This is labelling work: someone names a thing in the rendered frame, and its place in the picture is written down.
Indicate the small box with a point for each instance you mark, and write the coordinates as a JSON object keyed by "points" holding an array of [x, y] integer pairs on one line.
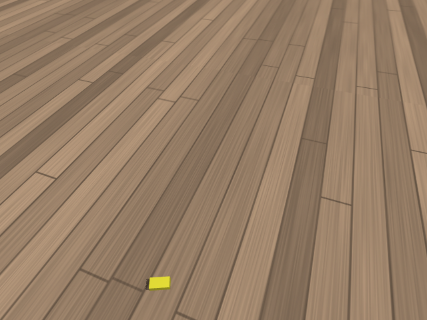
{"points": [[159, 283]]}

